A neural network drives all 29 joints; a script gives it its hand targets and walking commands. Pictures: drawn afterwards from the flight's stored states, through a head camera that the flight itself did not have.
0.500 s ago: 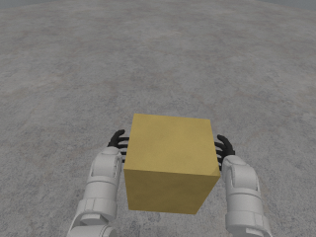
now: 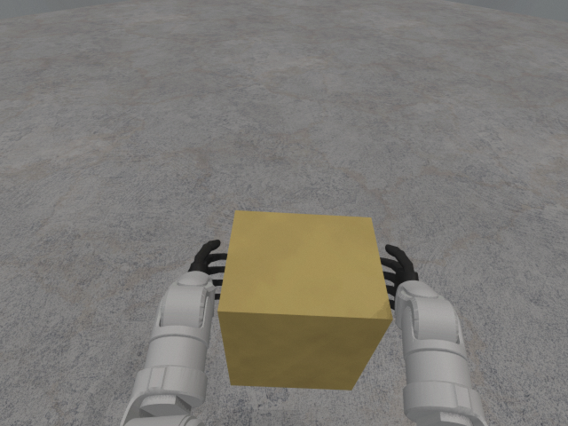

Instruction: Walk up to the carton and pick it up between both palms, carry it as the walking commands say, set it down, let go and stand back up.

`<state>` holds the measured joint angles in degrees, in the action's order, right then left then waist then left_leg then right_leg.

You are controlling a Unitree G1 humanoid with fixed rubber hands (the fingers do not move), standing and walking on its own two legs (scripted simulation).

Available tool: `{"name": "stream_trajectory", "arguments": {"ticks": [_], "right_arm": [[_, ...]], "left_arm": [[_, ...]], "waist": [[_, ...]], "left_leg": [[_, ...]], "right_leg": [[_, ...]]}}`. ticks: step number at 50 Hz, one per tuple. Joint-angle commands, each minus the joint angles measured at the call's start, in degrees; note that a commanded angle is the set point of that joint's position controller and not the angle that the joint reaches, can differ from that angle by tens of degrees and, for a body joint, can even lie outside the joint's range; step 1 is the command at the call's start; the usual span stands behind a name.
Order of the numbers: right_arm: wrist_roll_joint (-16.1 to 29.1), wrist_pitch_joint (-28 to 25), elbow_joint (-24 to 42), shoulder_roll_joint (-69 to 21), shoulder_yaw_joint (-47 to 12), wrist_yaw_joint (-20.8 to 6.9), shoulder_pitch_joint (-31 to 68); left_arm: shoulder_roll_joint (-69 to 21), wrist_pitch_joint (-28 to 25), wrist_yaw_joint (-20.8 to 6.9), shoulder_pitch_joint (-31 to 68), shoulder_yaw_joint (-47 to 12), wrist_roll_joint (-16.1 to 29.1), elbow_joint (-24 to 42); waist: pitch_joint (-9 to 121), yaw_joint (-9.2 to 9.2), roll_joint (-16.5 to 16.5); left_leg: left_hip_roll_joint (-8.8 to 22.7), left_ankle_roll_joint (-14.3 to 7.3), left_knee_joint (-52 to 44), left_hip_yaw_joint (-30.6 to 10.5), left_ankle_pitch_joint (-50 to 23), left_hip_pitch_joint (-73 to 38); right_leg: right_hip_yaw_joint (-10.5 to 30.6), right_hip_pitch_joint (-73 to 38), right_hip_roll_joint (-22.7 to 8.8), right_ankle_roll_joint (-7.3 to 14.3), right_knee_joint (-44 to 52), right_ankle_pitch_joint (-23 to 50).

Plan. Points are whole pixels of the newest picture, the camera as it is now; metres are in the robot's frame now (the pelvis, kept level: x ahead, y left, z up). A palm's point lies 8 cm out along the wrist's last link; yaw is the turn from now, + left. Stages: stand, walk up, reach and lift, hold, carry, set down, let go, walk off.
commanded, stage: reach and lift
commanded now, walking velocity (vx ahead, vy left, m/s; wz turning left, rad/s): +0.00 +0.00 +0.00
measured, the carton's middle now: (297, 306) +0.33 +0.01 -0.03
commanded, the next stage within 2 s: hold in 0.36 s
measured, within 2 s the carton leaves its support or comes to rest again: neither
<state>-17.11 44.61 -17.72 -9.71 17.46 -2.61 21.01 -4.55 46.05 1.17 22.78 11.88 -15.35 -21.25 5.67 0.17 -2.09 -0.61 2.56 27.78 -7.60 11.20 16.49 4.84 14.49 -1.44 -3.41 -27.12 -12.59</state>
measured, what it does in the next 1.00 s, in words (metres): stands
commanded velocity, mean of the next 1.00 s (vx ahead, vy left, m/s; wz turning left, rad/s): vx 0.00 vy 0.00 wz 0.00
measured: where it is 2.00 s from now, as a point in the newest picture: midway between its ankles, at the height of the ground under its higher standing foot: outside the picture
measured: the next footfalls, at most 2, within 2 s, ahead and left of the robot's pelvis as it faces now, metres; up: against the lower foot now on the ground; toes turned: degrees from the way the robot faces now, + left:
none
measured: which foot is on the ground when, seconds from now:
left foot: down 0.00-1.00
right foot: down 0.00-1.00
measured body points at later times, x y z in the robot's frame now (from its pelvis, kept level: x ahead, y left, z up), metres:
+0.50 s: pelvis -0.01 +0.00 +0.00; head -0.05 +0.02 +0.45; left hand +0.31 +0.16 +0.04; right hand +0.31 -0.15 +0.05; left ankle +0.04 +0.14 -0.74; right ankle +0.02 -0.16 -0.74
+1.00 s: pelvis -0.01 +0.00 +0.00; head -0.05 +0.02 +0.45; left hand +0.31 +0.16 +0.04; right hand +0.31 -0.15 +0.05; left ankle +0.04 +0.14 -0.74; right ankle +0.02 -0.16 -0.74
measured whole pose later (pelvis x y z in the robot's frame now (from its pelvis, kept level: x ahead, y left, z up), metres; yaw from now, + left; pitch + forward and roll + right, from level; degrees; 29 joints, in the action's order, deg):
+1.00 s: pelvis -0.01 +0.00 +0.00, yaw +0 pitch -1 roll +0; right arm -17.1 45.1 -16.3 -9.9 16.1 -2.7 19.2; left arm -4.7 46.4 0.8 19.8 10.9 -15.4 -18.4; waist 5.7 0.2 -2.0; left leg -0.6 2.6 27.7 -7.6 10.8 16.3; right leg 4.8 14.3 -1.4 -3.4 -27.1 -12.2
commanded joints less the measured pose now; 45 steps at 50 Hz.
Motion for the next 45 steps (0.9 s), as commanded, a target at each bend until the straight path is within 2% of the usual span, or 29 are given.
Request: {"name": "stream_trajectory", "arguments": {"ticks": [1, 7, 9, 11, 16, 17, 18, 20, 23, 24, 28, 31, 32, 36, 45], "right_arm": [[16.2, -1.16, 3.47, -54.48, -35.03, -13.23, 26.92], [16.75, -1.38, 4.9, -55.26, -36.02, -13.51, 27.81], [16.67, -1.45, 5.12, -54.58, -35.87, -13.6, 29.05], [16.74, -1.59, 5.65, -54.75, -36.05, -13.64, 28.79], [16.52, -1.36, 4.33, -55.31, -35.6, -13.98, 27.75], [16.57, -1.34, 4.18, -55.47, -35.72, -13.94, 26.94], [16.69, -1.28, 4.59, -55.06, -35.74, -14.08, 27.27], [16.95, -1.46, 6.09, -55.28, -36.57, -14.04, 28.23], [17.36, -1.25, 6.31, -55.38, -37.31, -14.0, 26.45], [17.28, -1.24, 6.64, -55.25, -37.04, -14.06, 27.25], [16.98, -0.94, 4.7, -55.43, -36.43, -14.24, 24.78], [17.18, -1.09, 6.38, -55.51, -36.94, -14.17, 25.72], [17.27, -1.17, 6.03, -55.43, -37.19, -14.21, 24.97], [17.12, -1.11, 5.87, -54.79, -36.7, -14.1, 24.41], [16.52, -1.14, 4.94, -55.36, -36.02, -14.18, 24.43]], "left_arm": [[-66.23, -3.23, -17.24, 31.44, -33.45, 18.43, 9.96], [-66.73, -3.45, -17.47, 31.58, -33.68, 18.76, 10.55], [-66.33, -3.31, -17.56, 31.1, -32.69, 18.1, 9.0], [-67.01, -3.39, -17.68, 31.2, -33.41, 18.47, 9.5], [-66.44, -3.33, -17.79, 30.74, -33.19, 18.16, 9.62], [-66.9, -3.26, -17.84, 31.1, -34.0, 18.64, 10.14], [-66.62, -3.09, -17.85, 29.91, -33.49, 18.3, 9.37], [-67.01, -3.19, -17.9, 29.04, -33.52, 18.36, 9.55], [-67.3, -3.21, -17.86, 29.36, -34.96, 19.3, 11.29], [-66.63, -2.98, -17.74, 28.18, -34.14, 18.5, 10.61], [-66.23, -2.96, -17.78, 28.9, -34.37, 18.4, 11.7], [-65.97, -2.97, -17.82, 28.44, -34.6, 18.48, 12.12], [-66.2, -3.04, -17.75, 28.74, -35.22, 18.86, 12.53], [-65.95, -2.76, -17.74, 28.22, -35.09, 18.76, 12.15], [-65.46, -3.05, -17.86, 29.13, -35.05, 18.72, 12.64]], "waist": [[16.21, -3.06, 6.48], [16.19, -2.95, 6.26], [14.08, -2.48, 6.32], [15.25, -2.87, 6.5], [15.17, -2.53, 6.44], [15.4, -3.02, 6.79], [14.29, -2.64, 7.0], [16.13, -2.46, 6.14], [17.08, -2.77, 6.78], [16.43, -2.24, 6.21], [14.58, -2.96, 6.77], [15.76, -2.34, 6.35], [16.11, -2.87, 6.74], [14.86, -3.11, 7.6], [14.55, -2.95, 6.7]], "left_leg": [[-5.69, 1.23, -7.02, 4.41, -10.84, -18.12], [-5.75, 0.82, -6.97, 4.57, -8.61, -17.52], [-5.71, 0.72, -7.36, 4.74, -6.12, -15.93], [-5.65, 0.76, -7.16, 4.55, -6.3, -16.71], [-5.47, 0.68, -7.47, 4.51, -5.42, -16.86], [-5.48, 0.79, -7.52, 4.53, -5.12, -16.85], [-5.45, 0.77, -7.78, 4.54, -4.83, -16.32], [-5.46, 0.57, -7.33, 4.49, -6.34, -17.06], [-5.46, 0.7, -7.3, 4.4, -8.05, -17.63], [-5.53, 0.6, -7.32, 4.49, -7.79, -17.15], [-5.37, 0.54, -7.64, 4.35, -6.11, -16.54], [-5.4, 0.49, -7.58, 4.45, -6.24, -16.46], [-5.42, 0.59, -7.54, 4.47, -7.05, -16.69], [-5.48, 0.65, -7.68, 4.55, -6.21, -15.83], [-5.36, 0.54, -7.86, 4.5, -4.0, -15.66]], "right_leg": [[-3.87, -10.32, 8.46, 2.92, 6.99, 10.2], [-3.59, -10.36, 8.35, 2.92, 6.89, 8.75], [-3.85, -9.97, 8.28, 2.94, 6.82, 6.68], [-3.79, -9.9, 8.3, 3.07, 6.86, 6.65], [-3.77, -9.4, 8.29, 3.11, 6.84, 5.73], [-3.85, -9.73, 8.33, 3.15, 6.92, 5.8], [-3.97, -9.39, 8.3, 3.18, 6.87, 5.48], [-3.79, -9.96, 8.38, 3.01, 6.78, 6.63], [-3.94, -10.39, 8.45, 3.05, 6.63, 8.17], [-3.86, -10.48, 8.44, 2.91, 6.7, 8.01], [-3.84, -9.42, 8.4, 3.11, 6.75, 6.59], [-3.75, -10.45, 8.46, 2.96, 6.53, 6.99], [-3.79, -10.56, 8.5, 3.0, 6.49, 7.77], [-3.87, -10.66, 8.48, 3.11, 6.63, 7.08], [-3.78, -9.81, 8.39, 3.13, 6.53, 5.37]]}}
